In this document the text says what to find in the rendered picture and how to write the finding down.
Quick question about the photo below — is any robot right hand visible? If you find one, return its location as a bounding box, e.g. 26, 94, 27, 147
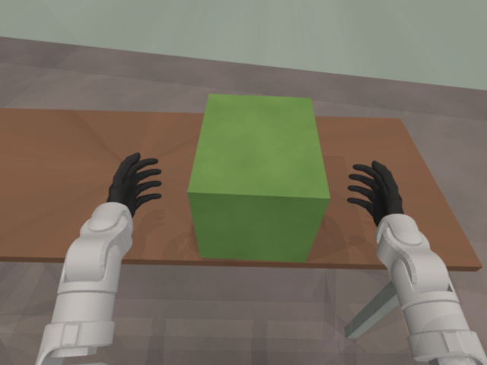
347, 160, 404, 227

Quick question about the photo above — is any robot left hand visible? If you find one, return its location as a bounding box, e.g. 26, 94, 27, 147
106, 152, 161, 218

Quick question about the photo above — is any carton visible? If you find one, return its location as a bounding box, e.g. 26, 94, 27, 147
187, 94, 330, 262

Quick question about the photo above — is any right robot forearm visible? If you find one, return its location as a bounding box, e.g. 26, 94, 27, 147
376, 214, 487, 365

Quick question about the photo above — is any table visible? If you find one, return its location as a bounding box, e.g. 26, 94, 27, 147
0, 108, 483, 338

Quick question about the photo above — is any left robot forearm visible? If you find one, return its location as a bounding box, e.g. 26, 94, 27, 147
35, 202, 133, 365

